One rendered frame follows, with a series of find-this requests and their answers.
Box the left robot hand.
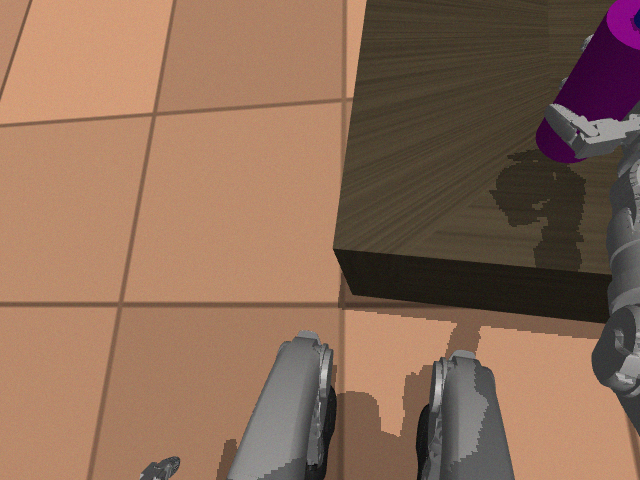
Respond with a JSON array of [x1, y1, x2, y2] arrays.
[[139, 456, 180, 480]]

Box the right robot arm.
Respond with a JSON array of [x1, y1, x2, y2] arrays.
[[591, 142, 640, 437]]

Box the left robot foot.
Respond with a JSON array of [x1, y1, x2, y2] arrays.
[[304, 386, 337, 480]]

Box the bottle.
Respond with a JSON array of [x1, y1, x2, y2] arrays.
[[536, 0, 640, 163]]

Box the right robot hand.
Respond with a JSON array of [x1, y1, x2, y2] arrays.
[[544, 34, 640, 159]]

